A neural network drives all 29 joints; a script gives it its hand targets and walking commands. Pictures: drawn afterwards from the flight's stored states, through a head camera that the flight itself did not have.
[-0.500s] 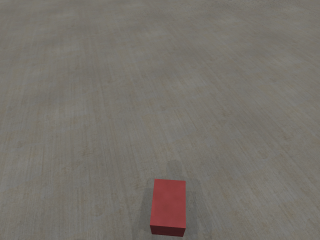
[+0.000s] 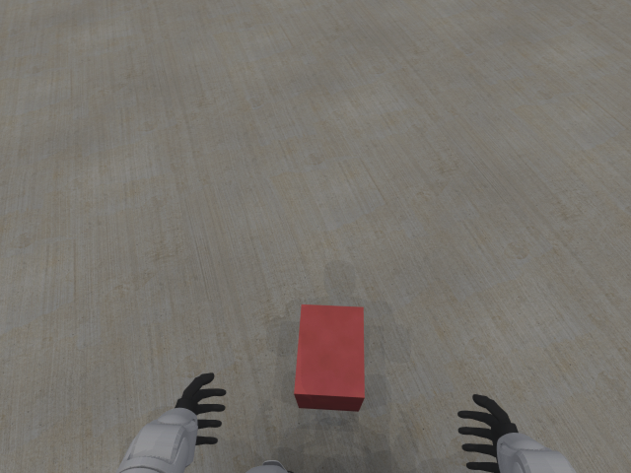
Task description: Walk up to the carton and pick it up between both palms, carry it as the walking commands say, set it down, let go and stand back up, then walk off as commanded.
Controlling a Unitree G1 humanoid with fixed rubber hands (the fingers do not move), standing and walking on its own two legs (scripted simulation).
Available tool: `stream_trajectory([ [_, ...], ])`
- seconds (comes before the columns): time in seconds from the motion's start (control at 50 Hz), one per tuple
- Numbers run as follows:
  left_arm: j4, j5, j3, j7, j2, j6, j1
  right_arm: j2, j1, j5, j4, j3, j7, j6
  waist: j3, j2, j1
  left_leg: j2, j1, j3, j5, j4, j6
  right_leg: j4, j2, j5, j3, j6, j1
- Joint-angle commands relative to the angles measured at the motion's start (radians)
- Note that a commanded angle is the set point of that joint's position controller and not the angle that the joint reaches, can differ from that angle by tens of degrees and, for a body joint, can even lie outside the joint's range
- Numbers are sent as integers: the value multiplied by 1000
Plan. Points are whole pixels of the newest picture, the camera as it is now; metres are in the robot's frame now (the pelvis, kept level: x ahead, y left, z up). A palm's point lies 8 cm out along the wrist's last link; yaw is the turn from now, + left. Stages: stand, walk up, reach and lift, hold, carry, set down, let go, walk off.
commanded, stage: reach and lift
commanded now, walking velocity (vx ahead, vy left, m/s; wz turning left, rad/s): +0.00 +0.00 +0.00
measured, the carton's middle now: (330, 358) +0.44 +0.00 -0.65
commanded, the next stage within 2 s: none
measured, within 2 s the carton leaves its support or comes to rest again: neither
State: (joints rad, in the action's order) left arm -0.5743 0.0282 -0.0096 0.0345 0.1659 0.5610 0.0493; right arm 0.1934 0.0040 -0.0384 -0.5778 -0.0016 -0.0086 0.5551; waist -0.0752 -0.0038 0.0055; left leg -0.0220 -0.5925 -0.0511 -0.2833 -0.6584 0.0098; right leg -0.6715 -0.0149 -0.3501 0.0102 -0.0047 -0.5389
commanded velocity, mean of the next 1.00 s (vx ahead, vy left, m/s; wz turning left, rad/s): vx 0.00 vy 0.00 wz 0.00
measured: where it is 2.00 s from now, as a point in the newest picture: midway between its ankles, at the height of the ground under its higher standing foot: outside the picture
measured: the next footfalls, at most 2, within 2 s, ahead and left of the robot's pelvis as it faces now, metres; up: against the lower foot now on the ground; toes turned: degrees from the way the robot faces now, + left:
none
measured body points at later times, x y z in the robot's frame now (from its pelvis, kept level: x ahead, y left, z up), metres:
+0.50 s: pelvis -0.09 -0.01 -0.07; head +0.06 +0.00 +0.35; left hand +0.22 +0.19 -0.18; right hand +0.21 -0.20 -0.17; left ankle +0.02 +0.12 -0.72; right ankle -0.02 -0.13 -0.72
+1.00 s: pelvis -0.09 +0.02 -0.10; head +0.17 +0.02 +0.27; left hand +0.38 +0.17 -0.21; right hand +0.36 -0.19 -0.20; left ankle +0.02 +0.12 -0.72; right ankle -0.02 -0.13 -0.72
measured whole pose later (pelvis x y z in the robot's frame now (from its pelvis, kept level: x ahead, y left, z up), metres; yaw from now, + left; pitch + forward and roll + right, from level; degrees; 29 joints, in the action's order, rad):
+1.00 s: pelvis -0.09 +0.02 -0.10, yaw -1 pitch +30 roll -2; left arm -0.79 0.01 0.17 0.17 0.15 0.31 0.95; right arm 0.19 0.93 -0.02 -0.84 -0.26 0.07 0.25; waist 0.11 0.00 0.02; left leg 0.00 -1.35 0.00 -0.31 -1.14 0.03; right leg -1.15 0.02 -0.38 -0.03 -0.04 -1.29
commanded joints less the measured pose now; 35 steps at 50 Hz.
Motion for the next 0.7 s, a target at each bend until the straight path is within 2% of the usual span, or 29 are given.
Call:
stream_trajectory([
  [0.0, 122, -58, 67, -42, 29, -99, -102, 29, -26, 104, 160, -79, -19, -108, -249, 8, 17, 35, 175, 103, 549, -46, 32, -3, 54, 563, -62, 46, -62],
  [0.02, 163, -77, 81, -41, 30, -135, -60, 17, -16, 108, 155, -95, -23, -141, -293, -12, 24, 28, 172, 111, 557, -81, 27, -31, 51, 533, -53, 45, -114],
  [0.04, 204, -84, 94, -38, 35, -160, -19, 21, 21, 116, 176, -110, -25, -167, -336, -11, 27, 22, 184, 112, 511, -109, 22, -52, 45, 459, -42, 37, -150],
  [0.06, 272, -96, 110, -39, 45, -188, 38, 14, 71, 111, 215, -116, -27, -193, -392, -16, 17, 20, 176, 109, 501, -148, 18, -81, 41, 437, -47, 32, -187],
  [0.08, 300, -105, 119, -35, 45, -203, 56, 21, 75, 114, 215, -131, -27, -206, -428, -27, 25, 24, 177, 98, 467, -176, 8, -107, 41, 407, -36, 24, -198],
  [0.1, 308, -121, 133, -31, 52, -213, 54, 38, 83, 118, 235, -138, -20, -216, -466, -39, 15, 33, 173, 88, 476, -202, -5, -134, 43, 409, -25, 14, -195],
  [0.12, 328, -120, 147, -30, 59, -215, 64, 27, 76, 102, 257, -140, -15, -219, -517, -48, 18, 41, 177, 71, 433, -222, -7, -152, 42, 387, -15, 6, -184],
  [0.14, 353, -114, 155, -30, 65, -212, 98, 46, 115, 90, 299, -151, -10, -219, -542, -37, 16, 46, 172, 62, 395, -244, -8, -163, 43, 347, -10, -3, -200],
  [0.16, 351, -109, 158, -31, 69, -197, 83, 33, 114, 71, 322, -138, -3, -205, -576, -18, 1, 54, 154, 50, 351, -258, -2, -172, 40, 325, -9, -6, -166],
  [0.2, 386, -80, 143, -38, 64, -152, 153, 30, 171, 46, 391, -136, 14, -157, -647, 14, 17, 59, 129, 28, 237, -276, 9, -186, 41, 245, -7, -14, -111],
  [0.24, 383, -61, 125, -41, 63, -88, 188, 40, 200, 39, 391, -141, 28, -95, -615, 40, 32, 57, 89, 20, 96, -262, 15, -182, 47, 112, -1, -13, -124],
  [0.26, 348, -58, 121, -43, 58, -47, 180, 3, 194, 16, 344, -105, 28, -57, -541, 25, 16, 59, 64, 13, 10, -247, 16, -168, 39, 21, -1, -8, -148],
  [0.3, 299, -41, 96, -46, 35, 11, 199, -5, 243, 4, 288, -89, 32, -5, -415, 13, 19, 56, 22, 12, -106, -223, 8, -145, 40, -98, -1, 8, -201],
  [0.32, 269, -46, 103, -42, 50, 26, 231, 0, 280, 5, 245, -90, 31, 13, -366, -14, 16, 57, -7, 19, -155, -222, 5, -152, 40, -145, 2, 17, -221],
  [0.36, 238, -43, 123, -40, 63, 30, 371, 12, 413, 8, 233, -104, 32, 11, -311, -11, 16, 58, -27, 21, -191, -229, -1, -150, 38, -193, 0, 19, -271],
  [0.42, 192, -46, 144, -30, 91, 5, 555, 4, 572, 27, 149, -126, 43, -12, -281, -8, 19, 56, -75, 25, -203, -249, -2, -179, 33, -211, 16, 17, -324],
  [0.44, 171, -52, 154, -27, 103, -5, 636, 12, 665, 27, 165, -133, 48, -25, -276, -7, 19, 56, -92, 27, -208, -264, 1, -183, 32, -217, 13, 15, -344],
  [0.48, 131, -53, 167, -16, 107, -18, 720, 15, 751, 40, 108, -156, 59, -36, -330, -2, 28, 59, -83, 24, -204, -274, -4, -198, 34, -217, 22, 10, -342],
  [0.5, 108, -57, 159, -8, 89, -24, 746, 22, 782, 40, 78, -168, 62, -45, -352, -28, 29, 61, -75, 26, -201, -272, -12, -208, 37, -211, 30, 10, -354],
  [0.52, 88, -63, 161, 2, 87, -27, 757, 37, 802, 49, 63, -190, 65, -52, -396, -34, 37, 61, -38, 29, -198, -277, -15, -219, 42, -193, 36, 9, -358],
  [0.54, 91, -54, 165, 8, 97, -38, 829, 51, 859, 38, 57, -200, 71, -61, -450, -45, 32, 56, -32, 34, -220, -285, -13, -225, 45, -202, 31, 10, -361],
  [0.56, 68, -44, 160, 13, 83, -41, 870, 56, 897, 44, 42, -206, 77, -67, -469, -18, 41, 58, -33, 33, -213, -288, -13, -225, 50, -204, 36, 6, -354],
  [0.58, 51, -51, 171, 23, 91, -47, 896, 68, 928, 52, 26, -223, 85, -75, -500, -29, 40, 62, -31, 26, -201, -298, -19, -233, 52, -199, 42, 1, -355],
  [0.62, 42, -37, 174, 42, 98, -68, 963, 90, 992, 47, 24, -232, 98, -96, -613, -15, 41, 60, -24, 28, -172, -306, -21, -237, 58, -173, 38, -4, -317],
  [0.64, 17, -32, 171, 52, 92, -75, 975, 87, 997, 40, -9, -233, 103, -102, -647, -1, 52, 60, -15, 33, -158, -307, -20, -243, 63, -155, 41, -6, -331],
  [0.66, 5, -34, 189, 62, 109, -83, 1031, 94, 1045, 34, -11, -232, 107, -111, -671, 3, 40, 60, -21, 31, -177, -312, -16, -245, 63, -178, 41, -9, -341],
  [0.68, 20, -21, 176, 71, 109, -92, 1073, 118, 1086, 31, -5, -244, 109, -126, -731, -28, 44, 56, 3, 37, -161, -307, -24, -254, 64, -152, 46, -8, -341],
])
